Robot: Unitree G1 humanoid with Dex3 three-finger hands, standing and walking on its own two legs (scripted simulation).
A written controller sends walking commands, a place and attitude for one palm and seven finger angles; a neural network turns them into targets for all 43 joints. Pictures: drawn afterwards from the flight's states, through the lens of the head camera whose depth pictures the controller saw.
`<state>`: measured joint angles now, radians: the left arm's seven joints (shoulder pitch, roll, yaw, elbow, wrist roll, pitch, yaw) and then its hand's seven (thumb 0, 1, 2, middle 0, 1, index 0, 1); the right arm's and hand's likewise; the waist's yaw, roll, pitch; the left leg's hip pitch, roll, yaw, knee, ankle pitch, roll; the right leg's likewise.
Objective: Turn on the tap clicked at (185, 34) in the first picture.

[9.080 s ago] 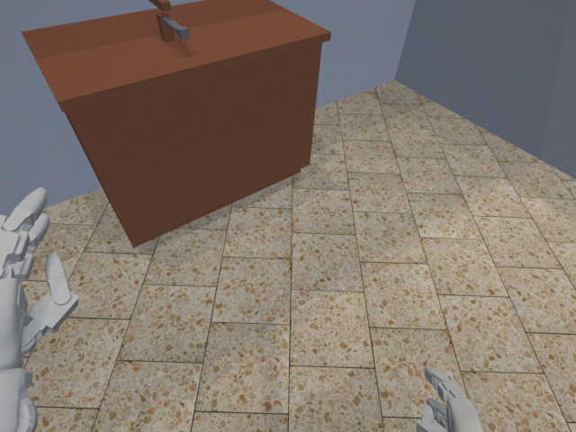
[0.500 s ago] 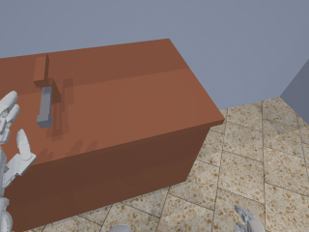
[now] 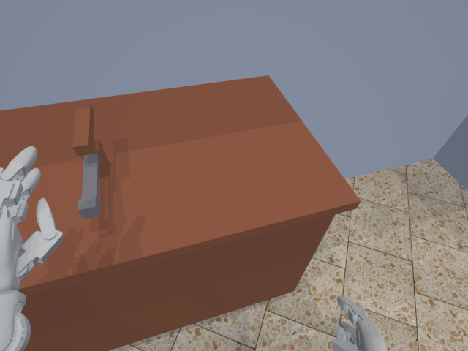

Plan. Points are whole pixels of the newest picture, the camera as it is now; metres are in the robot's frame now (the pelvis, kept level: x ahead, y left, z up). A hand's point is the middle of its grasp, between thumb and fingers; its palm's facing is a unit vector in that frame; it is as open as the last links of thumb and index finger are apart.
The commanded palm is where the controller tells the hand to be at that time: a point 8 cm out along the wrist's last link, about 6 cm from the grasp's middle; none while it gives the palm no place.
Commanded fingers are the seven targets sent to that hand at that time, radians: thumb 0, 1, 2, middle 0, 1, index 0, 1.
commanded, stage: come to a stop and stand still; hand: left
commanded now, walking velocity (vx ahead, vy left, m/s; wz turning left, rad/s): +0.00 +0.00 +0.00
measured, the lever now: (89, 207) +0.32 +0.30 +0.05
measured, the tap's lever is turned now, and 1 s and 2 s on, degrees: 0 0 0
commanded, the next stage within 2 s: look again from close up in 0.96 s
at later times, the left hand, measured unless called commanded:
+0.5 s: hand (57, 216) +0.23 +0.26 +0.17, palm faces +0.34 -0.85 -0.40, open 7.4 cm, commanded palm +0.16 +0.29 +0.18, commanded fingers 0.00 0.90 0.90 -0.20 -0.30 -0.20 -0.30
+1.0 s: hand (31, 226) +0.22 +0.29 +0.15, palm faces +0.35 -0.86 -0.37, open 7.4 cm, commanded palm +0.16 +0.32 +0.18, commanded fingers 0.00 0.90 0.90 -0.20 -0.30 -0.20 -0.30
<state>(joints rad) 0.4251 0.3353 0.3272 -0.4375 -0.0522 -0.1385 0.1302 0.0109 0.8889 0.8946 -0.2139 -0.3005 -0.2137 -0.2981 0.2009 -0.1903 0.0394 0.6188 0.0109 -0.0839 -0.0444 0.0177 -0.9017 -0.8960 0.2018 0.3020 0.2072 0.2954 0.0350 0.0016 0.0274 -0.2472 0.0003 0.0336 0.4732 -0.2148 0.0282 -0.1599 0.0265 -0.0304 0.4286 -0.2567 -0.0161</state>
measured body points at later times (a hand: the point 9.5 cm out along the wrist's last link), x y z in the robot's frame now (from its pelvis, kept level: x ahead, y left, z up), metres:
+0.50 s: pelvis -0.01 +0.02 +0.00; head +0.02 +0.02 +0.45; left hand +0.21 +0.30 +0.19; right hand +0.18 -0.21 -0.07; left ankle +0.02 +0.10 -0.74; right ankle -0.02 -0.11 -0.74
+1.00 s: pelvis +0.00 +0.04 +0.00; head +0.03 +0.07 +0.45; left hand +0.20 +0.34 +0.17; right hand +0.18 -0.17 -0.06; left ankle +0.02 +0.10 -0.74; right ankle -0.02 -0.11 -0.74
